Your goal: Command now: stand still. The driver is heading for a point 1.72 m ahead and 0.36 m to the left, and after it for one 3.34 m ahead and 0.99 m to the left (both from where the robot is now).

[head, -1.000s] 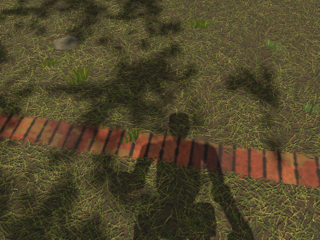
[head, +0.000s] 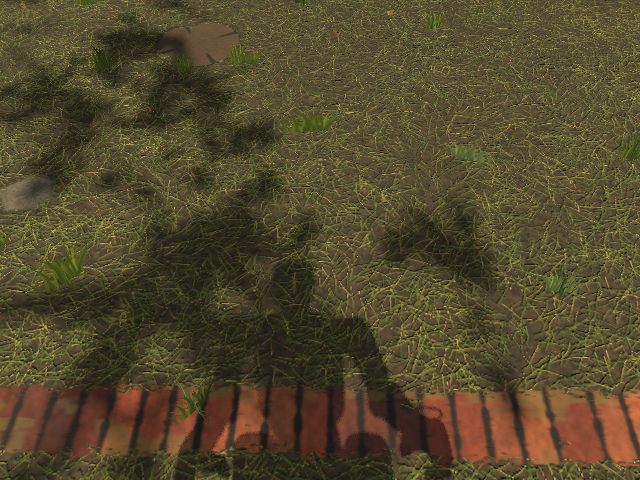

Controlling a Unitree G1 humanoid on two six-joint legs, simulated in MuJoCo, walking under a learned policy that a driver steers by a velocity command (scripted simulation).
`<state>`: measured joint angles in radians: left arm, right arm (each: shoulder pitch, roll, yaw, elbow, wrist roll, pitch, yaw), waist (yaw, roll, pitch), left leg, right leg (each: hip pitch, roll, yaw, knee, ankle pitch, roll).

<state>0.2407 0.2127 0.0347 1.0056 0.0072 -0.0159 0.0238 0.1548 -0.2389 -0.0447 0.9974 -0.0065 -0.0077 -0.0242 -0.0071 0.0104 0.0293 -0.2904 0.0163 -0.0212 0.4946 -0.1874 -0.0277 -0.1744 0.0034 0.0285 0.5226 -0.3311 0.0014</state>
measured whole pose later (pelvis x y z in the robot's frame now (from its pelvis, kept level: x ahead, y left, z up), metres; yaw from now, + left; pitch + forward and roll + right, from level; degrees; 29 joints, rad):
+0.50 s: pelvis +0.01 -0.01 +0.00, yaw +1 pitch -1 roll +0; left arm 0.27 0.20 0.02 1.06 0.00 -0.01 0.03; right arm 0.16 -0.22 -0.04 1.09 0.00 0.01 -0.04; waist 0.00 0.01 0.04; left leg -0.27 0.03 -0.04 0.50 -0.21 -0.04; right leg -0.13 0.01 0.01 0.50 -0.34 -0.01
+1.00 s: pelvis +0.01 +0.00 +0.00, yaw +1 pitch -1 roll +0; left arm 0.33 0.18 0.01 1.09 0.00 -0.02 0.03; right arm 0.20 -0.20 -0.03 1.13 0.00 0.01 -0.05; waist 0.00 0.01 0.04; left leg -0.28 0.02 -0.04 0.50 -0.21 -0.03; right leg -0.13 0.01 0.00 0.49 -0.34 0.00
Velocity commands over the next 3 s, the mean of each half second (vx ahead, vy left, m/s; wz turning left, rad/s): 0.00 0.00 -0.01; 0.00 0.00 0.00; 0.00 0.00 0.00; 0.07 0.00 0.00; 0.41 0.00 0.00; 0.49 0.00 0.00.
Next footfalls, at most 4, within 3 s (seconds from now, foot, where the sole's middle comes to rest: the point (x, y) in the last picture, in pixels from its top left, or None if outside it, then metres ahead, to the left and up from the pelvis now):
2.54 right None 0.49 -0.10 -0.77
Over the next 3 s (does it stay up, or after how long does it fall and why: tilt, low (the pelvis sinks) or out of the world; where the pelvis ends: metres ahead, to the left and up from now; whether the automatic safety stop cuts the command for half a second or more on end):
stays up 0.56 0.01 0.01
